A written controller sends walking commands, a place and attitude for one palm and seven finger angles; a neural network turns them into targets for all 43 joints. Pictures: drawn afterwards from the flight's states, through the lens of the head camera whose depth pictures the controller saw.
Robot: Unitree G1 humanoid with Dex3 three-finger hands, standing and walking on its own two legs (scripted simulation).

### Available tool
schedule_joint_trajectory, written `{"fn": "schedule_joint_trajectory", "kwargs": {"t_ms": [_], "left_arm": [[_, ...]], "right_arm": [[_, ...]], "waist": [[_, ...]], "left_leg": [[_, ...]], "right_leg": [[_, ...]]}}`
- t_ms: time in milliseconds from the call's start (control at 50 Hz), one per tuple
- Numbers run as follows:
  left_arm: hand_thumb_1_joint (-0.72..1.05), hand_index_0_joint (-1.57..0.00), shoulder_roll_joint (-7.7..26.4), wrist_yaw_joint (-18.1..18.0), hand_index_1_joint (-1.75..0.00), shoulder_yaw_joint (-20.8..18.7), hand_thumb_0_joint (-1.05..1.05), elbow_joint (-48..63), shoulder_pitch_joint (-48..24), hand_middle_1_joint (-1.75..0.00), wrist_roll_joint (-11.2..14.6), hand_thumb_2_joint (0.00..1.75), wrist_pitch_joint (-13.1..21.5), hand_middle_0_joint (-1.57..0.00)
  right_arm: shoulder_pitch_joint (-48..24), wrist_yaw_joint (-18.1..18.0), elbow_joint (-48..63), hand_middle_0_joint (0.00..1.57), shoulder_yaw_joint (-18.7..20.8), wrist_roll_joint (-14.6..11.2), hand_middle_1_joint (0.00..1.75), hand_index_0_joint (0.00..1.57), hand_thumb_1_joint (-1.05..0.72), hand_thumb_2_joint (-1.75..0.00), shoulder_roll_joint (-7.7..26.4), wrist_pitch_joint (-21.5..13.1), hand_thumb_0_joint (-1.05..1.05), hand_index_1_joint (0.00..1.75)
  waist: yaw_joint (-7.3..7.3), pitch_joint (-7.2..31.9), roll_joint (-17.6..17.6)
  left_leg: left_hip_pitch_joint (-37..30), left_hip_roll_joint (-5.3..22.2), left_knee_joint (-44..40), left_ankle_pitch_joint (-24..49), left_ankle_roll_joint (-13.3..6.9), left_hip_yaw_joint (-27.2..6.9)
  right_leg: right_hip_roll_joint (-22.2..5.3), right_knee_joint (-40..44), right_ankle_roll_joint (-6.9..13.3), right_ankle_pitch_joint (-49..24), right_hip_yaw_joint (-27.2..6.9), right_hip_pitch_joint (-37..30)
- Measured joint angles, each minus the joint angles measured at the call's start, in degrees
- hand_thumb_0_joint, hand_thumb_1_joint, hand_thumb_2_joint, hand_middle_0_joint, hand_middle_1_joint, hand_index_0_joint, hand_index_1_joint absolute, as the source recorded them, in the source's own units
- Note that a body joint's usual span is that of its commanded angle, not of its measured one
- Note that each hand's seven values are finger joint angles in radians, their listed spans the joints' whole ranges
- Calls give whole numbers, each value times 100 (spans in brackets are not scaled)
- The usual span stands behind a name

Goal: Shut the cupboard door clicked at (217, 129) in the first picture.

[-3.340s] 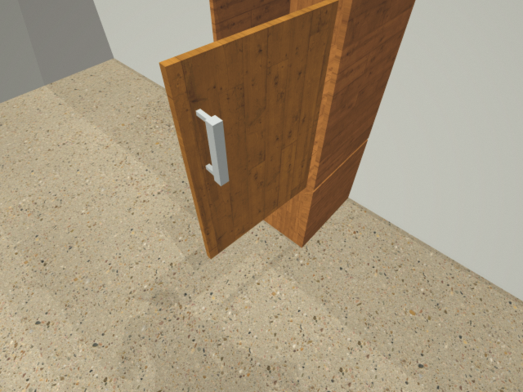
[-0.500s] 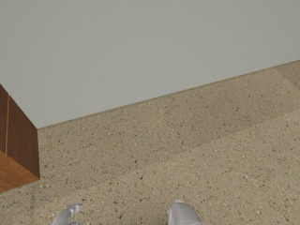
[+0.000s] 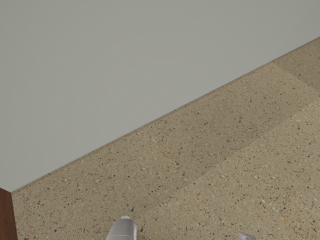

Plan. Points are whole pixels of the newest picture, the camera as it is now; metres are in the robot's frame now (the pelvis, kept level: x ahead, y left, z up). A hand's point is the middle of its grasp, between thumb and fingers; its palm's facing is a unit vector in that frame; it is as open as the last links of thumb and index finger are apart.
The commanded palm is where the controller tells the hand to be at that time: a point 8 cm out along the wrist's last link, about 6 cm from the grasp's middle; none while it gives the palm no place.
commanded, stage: walk to a spot facing it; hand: left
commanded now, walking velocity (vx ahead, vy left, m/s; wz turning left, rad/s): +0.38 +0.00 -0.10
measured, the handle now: out of the picture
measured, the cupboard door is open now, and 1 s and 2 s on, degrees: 84 84 84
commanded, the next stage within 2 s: turn to face it in 0.44 s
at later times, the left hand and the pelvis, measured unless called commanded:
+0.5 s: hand (107, 176) +0.32 +0.21 -0.17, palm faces -0.09 -0.98 -0.16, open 7.4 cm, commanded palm none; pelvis +0.25 +0.03 +0.00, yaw -9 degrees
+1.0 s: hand (136, 130) +0.53 +0.14 -0.19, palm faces +0.01 -1.00 -0.10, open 7.3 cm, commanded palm none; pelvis +0.41 -0.01 -0.02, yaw +1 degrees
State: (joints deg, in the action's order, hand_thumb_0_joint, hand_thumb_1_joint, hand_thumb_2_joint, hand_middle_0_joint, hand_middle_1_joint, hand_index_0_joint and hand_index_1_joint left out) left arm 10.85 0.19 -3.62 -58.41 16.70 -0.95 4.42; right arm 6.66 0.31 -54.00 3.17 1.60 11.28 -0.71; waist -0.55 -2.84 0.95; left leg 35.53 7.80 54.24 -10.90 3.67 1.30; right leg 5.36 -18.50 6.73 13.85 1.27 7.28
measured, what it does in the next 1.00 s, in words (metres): walks ahead: left foot, then right foot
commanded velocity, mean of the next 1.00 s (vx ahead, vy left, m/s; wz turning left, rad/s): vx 0.15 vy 0.00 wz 0.12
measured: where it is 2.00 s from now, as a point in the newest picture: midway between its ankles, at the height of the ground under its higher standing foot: (180, 187)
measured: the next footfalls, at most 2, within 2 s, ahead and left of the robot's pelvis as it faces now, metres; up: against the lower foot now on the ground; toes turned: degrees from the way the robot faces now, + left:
left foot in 0.24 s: +0.25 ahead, +0.14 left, +0.00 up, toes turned +2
right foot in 0.66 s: +0.44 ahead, -0.15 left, +0.00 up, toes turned -17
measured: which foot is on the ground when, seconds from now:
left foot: up 0.00-0.22, down 0.24-0.66, up 0.68-0.98, down 1.00-1.00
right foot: down 0.00-0.24, up 0.26-0.64, down 0.66-1.00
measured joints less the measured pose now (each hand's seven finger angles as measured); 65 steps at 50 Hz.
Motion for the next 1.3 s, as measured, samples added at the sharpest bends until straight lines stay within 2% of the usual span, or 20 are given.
{"fn": "schedule_joint_trajectory", "kwargs": {"t_ms": [140,200,240,260,300,360,420,500,620,660,740,800,900,980,1000,1020,1060,1140,1220,1300], "left_arm": [[91,-20,-177,-62,-29,146,0,-386,737,-30,-20,90,23,-20],[91,-20,-233,-66,-29,181,0,-577,993,-30,-24,90,-7,-20],[91,-20,-314,-51,-29,181,1,-695,1163,-30,11,90,-51,-20],[91,-20,-317,-34,-29,188,1,-746,1141,-30,41,90,-94,-20],[91,-20,-283,-17,-29,184,1,-755,1001,-30,40,90,-177,-20],[91,-20,-202,41,-29,94,1,-576,569,-30,-33,90,-273,-20],[91,-20,-151,104,-29,21,1,-236,97,-30,-60,90,-319,-20],[92,-20,-40,166,-29,-62,1,82,-415,-30,-85,90,-391,-20],[92,-19,286,183,-29,-73,1,263,-1038,-30,-86,90,-411,-20],[92,-19,405,140,-29,-23,1,316,-1182,-30,-98,90,-239,-20],[91,-19,190,-1,-29,127,0,340,-1426,-30,-14,90,-99,-20],[91,-20,-20,-66,-29,216,0,368,-1387,-30,-9,90,-171,-20],[91,-20,-282,-107,-29,225,0,308,-1212,-30,-24,90,-285,-20],[92,-20,-255,-98,-30,119,-2,383,-1113,-29,-23,90,-327,-19],[92,-20,-251,-86,-30,106,-2,407,-1044,-29,-15,90,-369,-19],[92,-20,-203,-80,-30,78,-2,414,-998,-29,4,90,-435,-19],[92,-20,-36,-85,-30,12,-1,398,-927,-29,-1,90,-593,-19],[91,-20,225,-73,-29,-113,0,332,-895,-29,-47,90,-702,-20],[91,-20,372,-83,-29,-133,0,414,-857,-30,-13,90,-678,-20],[91,-20,416,-94,-29,-90,1,497,-826,-30,12,90,-703,-20]], "right_arm": [[-526,93,-13,20,-41,-31,30,20,-91,-90,-21,30,0,29],[-671,91,6,20,-94,-27,30,20,-91,-90,-115,-52,0,29],[-635,61,45,20,-143,21,30,20,-91,-90,-139,-204,0,29],[-584,24,53,20,-151,41,30,20,-91,-90,-179,-274,0,30],[-345,-22,40,20,-182,29,30,20,-91,-90,-244,-324,0,30],[174,-114,-160,20,-177,13,30,20,-91,-90,-290,-356,0,30],[657,-222,-456,21,-76,-28,30,21,-94,-90,-203,-351,-1,30],[1185,-194,-762,21,-40,-6,30,20,-94,-90,1,-237,-1,30],[1736,-207,-934,20,-88,22,30,20,-92,-90,89,-152,0,29],[1979,-192,-1042,20,-145,-43,30,20,-92,-90,-14,-125,0,29],[1843,-185,-1167,20,-177,-165,30,20,-91,-90,-125,123,0,29],[1589,-150,-1048,20,-180,-150,30,20,-91,-90,-256,242,0,29],[1170,-49,-654,20,-166,-109,30,20,-91,-90,-414,257,0,29],[903,-4,-417,20,-120,-63,30,20,-91,-90,-377,249,0,29],[898,9,-332,20,-97,-47,30,20,-92,-90,-293,223,0,29],[846,2,-290,20,-65,-22,30,20,-92,-90,-255,193,0,29],[706,-32,-211,20,-44,11,30,20,-92,-90,-232,168,0,29],[635,-126,-66,20,-27,6,30,20,-92,-90,-152,99,0,29],[571,-155,-35,21,-27,-18,30,20,-91,-90,-13,99,0,30],[499,-110,-7,21,29,-6,30,21,-91,-90,139,205,0,30]], "waist": [[-330,3,-78],[-370,-59,-229],[-323,-37,-181],[-286,-66,-227],[-254,-103,-326],[-185,-99,-340],[-154,-112,-283],[-41,-97,-166],[363,-213,-104],[469,-177,-230],[592,-286,-70],[603,-215,-116],[552,-75,-302],[396,-42,-374],[366,12,-310],[365,55,-322],[346,55,-402],[268,61,-376],[144,-12,-249],[140,-64,-54]], "left_leg": [[-372,-306,-1076,-97,-149,261],[-791,-558,-1762,-171,-321,440],[-1201,-587,-2166,121,-597,457],[-1232,-597,-1968,-22,-670,501],[-1476,-622,-1843,-387,-671,622],[-1972,-636,-2276,-457,-543,653],[-2449,-609,-2799,-418,-551,713],[-2986,-505,-3194,-561,-466,912],[-3511,-287,-2990,-1211,-172,1204],[-3311,-241,-2206,-1545,-120,1112],[-2030,-251,547,-2202,-194,294],[-1292,-235,1040,-1887,-145,251],[-864,-168,61,-1289,-68,465],[-1150,-220,-1198,-706,-70,602],[-1262,-229,-1589,-384,-158,535],[-1159,-281,-1487,-409,-320,481],[-1070,-378,-1291,-670,-539,448],[-1216,-540,-1780,-511,-516,254],[-1479,-639,-2347,-231,-510,42],[-1590,-668,-2488,-170,-399,-232]], "right_leg": [[-44,236,-109,527,-234,-873],[-153,-54,-193,945,-334,-1090],[-110,-1208,-292,1291,-308,-760],[-142,-2324,-342,1360,-272,-350],[-264,-4308,-397,1303,-212,493],[-562,-5416,-505,781,-60,1567],[-849,-4989,-594,386,-60,2305],[-1083,-3561,-664,-140,106,2649],[-926,-1940,-542,-508,451,2216],[-928,-1510,-444,-756,466,1776],[-920,-1761,-430,-15,773,1485],[-972,-1356,-494,-79,968,1132],[-1111,-1072,-578,5,1273,794],[-1261,-1509,-734,405,1543,748],[-1286,-1765,-789,582,1614,819],[-1315,-2188,-893,1055,1524,999],[-1184,-3320,-958,1668,934,1472],[-960,-4734,-1073,1229,301,2123],[-894,-4439,-1180,1009,42,2177],[-827,-3358,-1175,1117,-24,1839]]}}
